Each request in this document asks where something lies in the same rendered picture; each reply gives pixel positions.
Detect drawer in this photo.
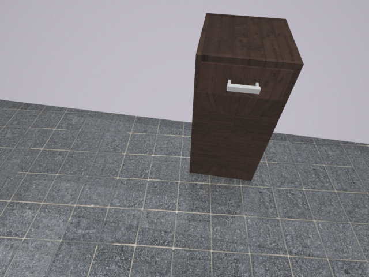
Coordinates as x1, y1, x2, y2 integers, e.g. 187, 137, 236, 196
199, 61, 293, 100

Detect handle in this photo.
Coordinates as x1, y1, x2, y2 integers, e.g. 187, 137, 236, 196
227, 80, 261, 94

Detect cabinet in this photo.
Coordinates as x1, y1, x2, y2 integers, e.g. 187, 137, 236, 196
189, 13, 304, 181

